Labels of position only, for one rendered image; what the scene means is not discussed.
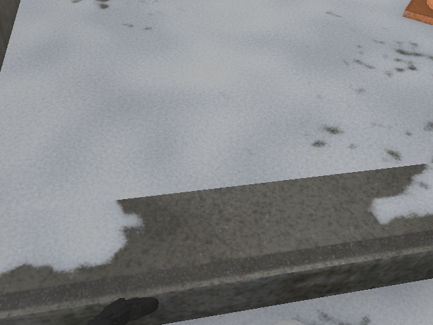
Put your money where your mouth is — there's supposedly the left robot hand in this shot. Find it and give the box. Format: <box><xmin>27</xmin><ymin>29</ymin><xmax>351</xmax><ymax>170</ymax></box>
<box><xmin>87</xmin><ymin>297</ymin><xmax>159</xmax><ymax>325</ymax></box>

